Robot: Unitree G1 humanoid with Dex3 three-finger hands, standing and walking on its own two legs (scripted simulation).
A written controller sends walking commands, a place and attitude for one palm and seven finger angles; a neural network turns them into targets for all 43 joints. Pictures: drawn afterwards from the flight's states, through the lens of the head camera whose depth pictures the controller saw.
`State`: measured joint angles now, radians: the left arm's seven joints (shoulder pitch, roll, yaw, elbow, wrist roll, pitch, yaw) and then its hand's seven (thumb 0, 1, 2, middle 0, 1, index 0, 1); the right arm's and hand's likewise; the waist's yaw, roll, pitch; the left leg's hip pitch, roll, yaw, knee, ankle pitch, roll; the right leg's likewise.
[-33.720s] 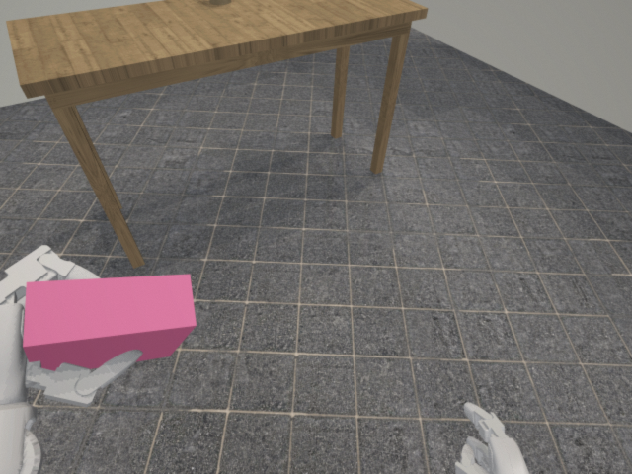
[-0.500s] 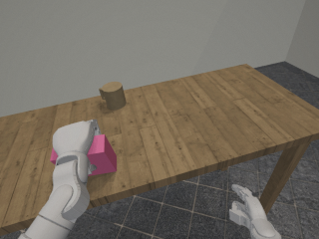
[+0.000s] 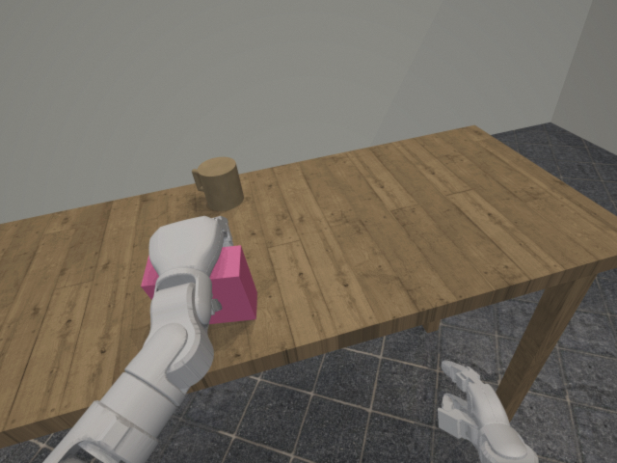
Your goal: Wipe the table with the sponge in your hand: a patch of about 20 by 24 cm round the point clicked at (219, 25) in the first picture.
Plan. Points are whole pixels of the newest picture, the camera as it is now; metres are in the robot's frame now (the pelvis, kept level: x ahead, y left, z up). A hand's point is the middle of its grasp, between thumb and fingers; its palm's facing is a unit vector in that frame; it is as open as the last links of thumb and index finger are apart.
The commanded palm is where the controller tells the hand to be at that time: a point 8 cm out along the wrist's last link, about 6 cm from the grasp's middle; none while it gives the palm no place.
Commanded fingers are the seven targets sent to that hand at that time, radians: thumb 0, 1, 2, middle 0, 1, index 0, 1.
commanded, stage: wipe forward along the third lane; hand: left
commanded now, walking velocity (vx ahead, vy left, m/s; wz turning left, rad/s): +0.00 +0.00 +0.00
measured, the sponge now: (209, 297) +0.32 +0.21 +0.07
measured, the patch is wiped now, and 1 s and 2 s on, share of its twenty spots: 0.70 0.80 1.00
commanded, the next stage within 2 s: wipe back along the third lane in 1.46 s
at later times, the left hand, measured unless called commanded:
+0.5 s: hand (213, 247) +0.36 +0.20 +0.13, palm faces -0.02 -0.02 -1.00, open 9.6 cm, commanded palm +0.34 +0.20 +0.16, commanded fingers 0.00 0.10 1.30 -1.20 -1.60 -1.20 -1.60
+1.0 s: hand (215, 228) +0.40 +0.21 +0.13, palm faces -0.08 -0.01 -1.00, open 9.6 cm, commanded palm +0.39 +0.22 +0.16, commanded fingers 0.00 0.10 1.30 -1.20 -1.60 -1.20 -1.60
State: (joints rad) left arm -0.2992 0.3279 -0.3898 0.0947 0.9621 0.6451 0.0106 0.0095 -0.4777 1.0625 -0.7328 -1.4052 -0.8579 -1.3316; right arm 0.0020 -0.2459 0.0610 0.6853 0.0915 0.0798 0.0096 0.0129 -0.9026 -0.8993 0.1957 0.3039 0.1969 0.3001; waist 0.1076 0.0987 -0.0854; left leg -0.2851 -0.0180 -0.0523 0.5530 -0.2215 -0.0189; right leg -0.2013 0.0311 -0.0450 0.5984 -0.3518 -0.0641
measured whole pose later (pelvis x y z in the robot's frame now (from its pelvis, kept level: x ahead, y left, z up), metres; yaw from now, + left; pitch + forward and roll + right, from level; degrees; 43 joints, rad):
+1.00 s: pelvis -0.01 -0.03 +0.00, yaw -1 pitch +4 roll +1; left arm -0.75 0.43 -0.16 0.88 0.97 0.32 -0.02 -0.01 -0.61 1.09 -0.84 -1.30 -0.91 -1.38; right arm 0.20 -0.29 0.01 0.74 0.09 0.10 -0.07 0.01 -0.90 -0.90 0.20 0.30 0.20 0.30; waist 0.00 0.08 -0.13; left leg -0.45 0.02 -0.08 0.58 -0.22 0.03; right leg -0.37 0.09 -0.05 0.61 -0.32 -0.11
